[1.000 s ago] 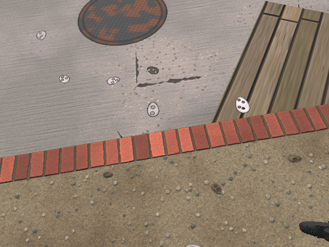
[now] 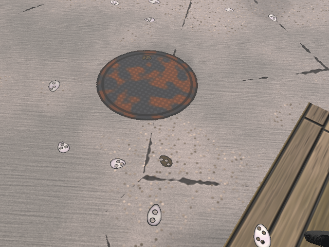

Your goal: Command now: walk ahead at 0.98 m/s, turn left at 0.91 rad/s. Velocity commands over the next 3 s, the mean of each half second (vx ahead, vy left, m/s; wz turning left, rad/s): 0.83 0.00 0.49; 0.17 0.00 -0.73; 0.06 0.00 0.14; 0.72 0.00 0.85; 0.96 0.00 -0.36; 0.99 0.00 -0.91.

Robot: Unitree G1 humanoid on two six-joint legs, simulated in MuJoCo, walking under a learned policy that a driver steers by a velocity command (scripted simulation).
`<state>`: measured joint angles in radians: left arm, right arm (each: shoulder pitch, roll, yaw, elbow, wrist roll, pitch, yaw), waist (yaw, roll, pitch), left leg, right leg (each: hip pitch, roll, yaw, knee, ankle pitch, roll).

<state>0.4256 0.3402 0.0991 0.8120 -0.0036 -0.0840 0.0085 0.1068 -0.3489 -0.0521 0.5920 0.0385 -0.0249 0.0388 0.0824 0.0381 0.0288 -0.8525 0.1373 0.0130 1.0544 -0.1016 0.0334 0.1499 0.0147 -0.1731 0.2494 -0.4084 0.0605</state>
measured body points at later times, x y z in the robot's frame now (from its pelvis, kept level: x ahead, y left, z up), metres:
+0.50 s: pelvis +0.43 +0.08 -0.01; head +0.44 +0.09 +0.44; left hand +0.56 +0.36 -0.09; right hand +0.55 -0.18 -0.12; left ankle +0.28 +0.10 -0.72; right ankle +0.72 +0.00 -0.68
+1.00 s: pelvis +0.69 +0.11 -0.10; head +0.72 +0.09 +0.35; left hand +0.83 +0.41 -0.18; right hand +0.89 -0.16 -0.16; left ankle +0.85 +0.25 -0.80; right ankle +0.69 +0.06 -0.83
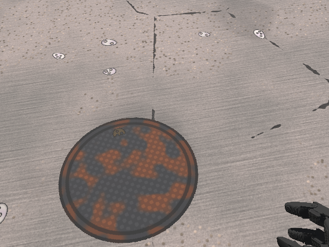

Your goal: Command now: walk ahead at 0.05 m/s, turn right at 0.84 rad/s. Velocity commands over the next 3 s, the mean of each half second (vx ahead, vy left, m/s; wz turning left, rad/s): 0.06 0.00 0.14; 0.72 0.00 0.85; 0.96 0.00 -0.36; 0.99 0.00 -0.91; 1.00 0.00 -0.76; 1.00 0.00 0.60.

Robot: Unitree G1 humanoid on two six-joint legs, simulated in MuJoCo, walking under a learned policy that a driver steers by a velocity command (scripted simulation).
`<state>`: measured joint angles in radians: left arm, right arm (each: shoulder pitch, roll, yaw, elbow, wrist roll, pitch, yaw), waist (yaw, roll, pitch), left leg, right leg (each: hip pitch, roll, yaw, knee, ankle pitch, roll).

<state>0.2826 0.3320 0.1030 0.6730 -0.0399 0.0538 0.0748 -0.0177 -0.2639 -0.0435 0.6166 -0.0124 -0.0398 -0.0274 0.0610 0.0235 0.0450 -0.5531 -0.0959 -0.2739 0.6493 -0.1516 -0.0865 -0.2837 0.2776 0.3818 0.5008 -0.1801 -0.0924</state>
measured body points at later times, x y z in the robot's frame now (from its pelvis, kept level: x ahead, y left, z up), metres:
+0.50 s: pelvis +0.09 +0.03 +0.01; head +0.13 +0.03 +0.45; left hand +0.21 +0.33 -0.09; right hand +0.22 -0.25 -0.10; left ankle +0.13 +0.14 -0.73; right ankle +0.09 -0.09 -0.74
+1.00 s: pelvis +0.30 +0.21 -0.05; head +0.33 +0.24 +0.39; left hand +0.10 +0.42 -0.18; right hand +0.63 +0.15 -0.11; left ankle +0.35 +0.34 -0.74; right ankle +0.12 -0.09 -0.67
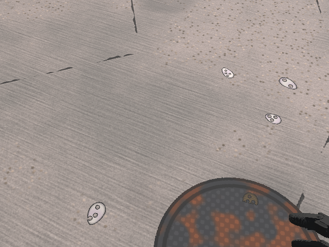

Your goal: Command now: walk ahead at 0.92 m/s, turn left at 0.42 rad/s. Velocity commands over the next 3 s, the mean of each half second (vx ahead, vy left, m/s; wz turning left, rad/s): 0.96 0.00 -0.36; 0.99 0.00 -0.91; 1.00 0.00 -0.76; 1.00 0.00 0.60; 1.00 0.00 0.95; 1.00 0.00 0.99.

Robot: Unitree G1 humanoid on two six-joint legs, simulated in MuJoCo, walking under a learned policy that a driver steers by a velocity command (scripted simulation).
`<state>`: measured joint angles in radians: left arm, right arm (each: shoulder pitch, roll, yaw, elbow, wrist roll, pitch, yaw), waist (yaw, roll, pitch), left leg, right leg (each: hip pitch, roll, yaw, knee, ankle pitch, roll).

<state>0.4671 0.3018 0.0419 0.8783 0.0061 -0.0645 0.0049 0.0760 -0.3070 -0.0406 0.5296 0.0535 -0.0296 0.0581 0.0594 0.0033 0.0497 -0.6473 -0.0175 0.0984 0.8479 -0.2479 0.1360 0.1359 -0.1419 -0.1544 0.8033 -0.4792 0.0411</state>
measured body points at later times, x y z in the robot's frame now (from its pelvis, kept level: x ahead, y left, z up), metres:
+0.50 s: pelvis +0.45 +0.00 +0.01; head +0.46 +0.01 +0.46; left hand +0.60 +0.25 -0.09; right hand +0.49 -0.28 -0.10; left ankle +0.21 +0.13 -0.53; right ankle +0.56 -0.05 -0.68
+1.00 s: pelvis +0.88 -0.05 +0.05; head +0.89 -0.07 +0.50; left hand +1.18 +0.07 -0.04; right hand +0.76 -0.33 -0.05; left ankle +0.98 +0.06 -0.68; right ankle +0.75 -0.08 -0.56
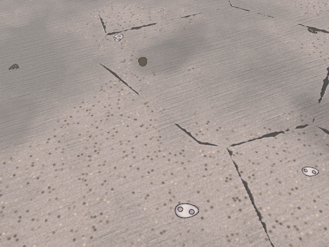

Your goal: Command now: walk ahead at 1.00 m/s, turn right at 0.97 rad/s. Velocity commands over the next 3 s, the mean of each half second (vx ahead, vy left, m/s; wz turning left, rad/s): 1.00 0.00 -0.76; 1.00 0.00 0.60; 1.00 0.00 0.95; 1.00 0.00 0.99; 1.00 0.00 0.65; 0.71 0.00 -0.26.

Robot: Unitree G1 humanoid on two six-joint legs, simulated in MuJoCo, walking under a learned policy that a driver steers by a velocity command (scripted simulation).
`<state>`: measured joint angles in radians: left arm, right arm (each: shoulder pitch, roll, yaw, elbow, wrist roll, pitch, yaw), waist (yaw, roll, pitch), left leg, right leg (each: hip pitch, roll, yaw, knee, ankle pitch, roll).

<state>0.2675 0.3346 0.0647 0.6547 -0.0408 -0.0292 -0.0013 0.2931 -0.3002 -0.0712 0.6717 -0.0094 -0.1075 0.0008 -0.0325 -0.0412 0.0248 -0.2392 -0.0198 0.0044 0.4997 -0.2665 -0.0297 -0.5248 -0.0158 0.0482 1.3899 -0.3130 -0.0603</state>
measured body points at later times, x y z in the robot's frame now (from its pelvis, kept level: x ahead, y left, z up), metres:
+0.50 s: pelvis +0.41 -0.07 +0.00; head +0.42 -0.07 +0.45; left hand +0.58 +0.15 -0.12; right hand +0.45 -0.36 -0.10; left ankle +0.49 +0.11 -0.62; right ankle +0.40 -0.10 -0.73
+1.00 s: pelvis +0.89 -0.14 +0.01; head +0.91 -0.14 +0.45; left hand +1.12 +0.09 -0.05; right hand +0.90 -0.41 -0.12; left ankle +0.89 -0.10 -0.73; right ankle +0.93 -0.34 -0.64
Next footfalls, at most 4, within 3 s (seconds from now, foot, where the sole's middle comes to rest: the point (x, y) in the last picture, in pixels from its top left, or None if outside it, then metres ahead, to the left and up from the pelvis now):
0.32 right None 0.44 -0.11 -0.77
0.78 left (187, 154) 0.93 -0.10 -0.77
1.22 right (217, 95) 1.33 -0.31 -0.77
1.68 left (150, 64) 1.62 0.07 -0.77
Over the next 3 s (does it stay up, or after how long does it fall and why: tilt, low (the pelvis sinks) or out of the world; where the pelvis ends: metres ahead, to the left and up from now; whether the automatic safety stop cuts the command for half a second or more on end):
stays up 2.01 0.86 -0.03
